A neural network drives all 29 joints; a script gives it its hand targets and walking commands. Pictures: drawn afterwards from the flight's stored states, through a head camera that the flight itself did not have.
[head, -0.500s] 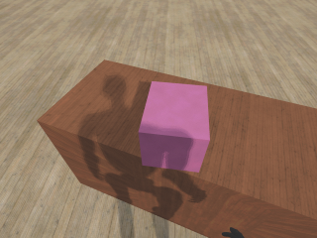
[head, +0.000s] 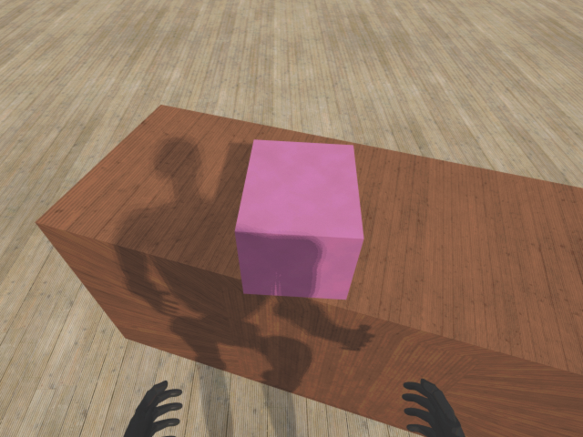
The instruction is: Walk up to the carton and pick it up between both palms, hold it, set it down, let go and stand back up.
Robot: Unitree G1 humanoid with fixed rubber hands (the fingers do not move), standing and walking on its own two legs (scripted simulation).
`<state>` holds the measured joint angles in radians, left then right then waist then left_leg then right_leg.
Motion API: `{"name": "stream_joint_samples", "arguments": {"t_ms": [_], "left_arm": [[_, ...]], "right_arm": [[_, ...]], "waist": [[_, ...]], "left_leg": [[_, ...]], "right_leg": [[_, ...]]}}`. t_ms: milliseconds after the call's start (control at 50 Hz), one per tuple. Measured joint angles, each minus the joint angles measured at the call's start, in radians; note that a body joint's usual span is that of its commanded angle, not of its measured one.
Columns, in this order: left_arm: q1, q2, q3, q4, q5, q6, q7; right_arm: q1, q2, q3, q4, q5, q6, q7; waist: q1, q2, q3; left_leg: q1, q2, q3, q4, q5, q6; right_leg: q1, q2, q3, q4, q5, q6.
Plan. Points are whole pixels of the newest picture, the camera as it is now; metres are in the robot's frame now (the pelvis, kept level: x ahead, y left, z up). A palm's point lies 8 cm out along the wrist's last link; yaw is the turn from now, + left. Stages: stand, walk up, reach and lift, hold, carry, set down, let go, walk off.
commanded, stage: reach and lift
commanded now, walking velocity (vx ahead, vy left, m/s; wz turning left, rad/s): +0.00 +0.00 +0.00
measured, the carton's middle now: (299, 218) +0.52 +0.01 -0.04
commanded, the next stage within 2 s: none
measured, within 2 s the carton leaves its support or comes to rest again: neither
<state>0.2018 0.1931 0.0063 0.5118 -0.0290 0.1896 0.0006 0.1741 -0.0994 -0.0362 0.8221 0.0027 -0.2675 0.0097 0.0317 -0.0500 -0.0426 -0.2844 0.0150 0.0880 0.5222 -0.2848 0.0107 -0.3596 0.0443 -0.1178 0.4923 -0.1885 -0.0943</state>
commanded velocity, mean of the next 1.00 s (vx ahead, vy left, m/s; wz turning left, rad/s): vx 0.00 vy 0.00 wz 0.00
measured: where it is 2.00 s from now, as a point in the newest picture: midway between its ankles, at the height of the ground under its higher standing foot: outside the picture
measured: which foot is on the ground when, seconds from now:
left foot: down 0.00-1.00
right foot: down 0.00-1.00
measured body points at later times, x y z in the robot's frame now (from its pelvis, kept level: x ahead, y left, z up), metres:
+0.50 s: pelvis +0.00 +0.02 +0.00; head +0.00 +0.03 +0.45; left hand +0.19 +0.24 -0.08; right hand +0.22 -0.18 -0.07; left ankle -0.01 +0.11 -0.73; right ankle +0.05 -0.05 -0.73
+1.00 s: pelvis +0.03 +0.03 -0.01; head +0.06 +0.05 +0.44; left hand +0.26 +0.24 -0.06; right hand +0.27 -0.18 -0.05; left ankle -0.01 +0.11 -0.73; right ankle +0.05 -0.05 -0.73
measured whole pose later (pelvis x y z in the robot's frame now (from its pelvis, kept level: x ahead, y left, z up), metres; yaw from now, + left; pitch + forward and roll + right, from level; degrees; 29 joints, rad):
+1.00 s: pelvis +0.03 +0.03 -0.01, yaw +1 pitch +9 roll -1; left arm 0.04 0.18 -0.07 0.75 -0.17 -0.54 0.06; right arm -0.03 -0.15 -0.04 0.90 0.19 -0.60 0.04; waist 0.00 -0.01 -0.10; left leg -0.42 0.00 0.08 0.62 -0.36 0.05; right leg -0.48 0.02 -0.12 0.56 -0.24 -0.06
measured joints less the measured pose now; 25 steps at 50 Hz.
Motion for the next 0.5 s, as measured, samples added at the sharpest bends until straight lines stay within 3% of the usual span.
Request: {"name": "stream_joint_samples", "arguments": {"t_ms": [100,200,340,500], "left_arm": [[-0.020,0.037,-0.030,0.039,-0.023,-0.023,0.032],[-0.051,0.064,-0.078,-0.008,-0.064,-0.066,0.046],[-0.078,0.022,-0.098,0.036,-0.088,-0.093,0.046],[-0.082,0.013,-0.119,0.095,-0.102,-0.264,0.066]], "right_arm": [[-0.017,0.031,-0.037,-0.063,-0.021,0.048,0.017],[-0.086,0.048,-0.064,-0.057,0.006,0.080,0.007],[-0.092,0.024,-0.085,-0.050,-0.014,0.080,0.011],[-0.113,0.000,-0.097,-0.037,0.015,0.012,0.020]], "waist": [[0.034,-0.007,0.026],[0.020,0.005,0.018],[0.020,0.049,-0.010],[0.018,0.037,-0.004]], "left_leg": [[0.001,0.000,-0.013,0.029,-0.001,0.004],[-0.023,-0.007,-0.023,0.074,-0.017,0.012],[0.006,-0.013,-0.012,0.062,-0.026,0.024],[-0.018,-0.018,-0.015,0.079,-0.044,0.031]], "right_leg": [[0.013,-0.003,-0.012,0.014,-0.006,0.008],[-0.003,-0.013,-0.023,0.050,-0.014,0.005],[0.025,-0.017,-0.010,0.035,-0.014,0.017],[0.000,-0.023,-0.012,0.056,-0.033,0.023]]}}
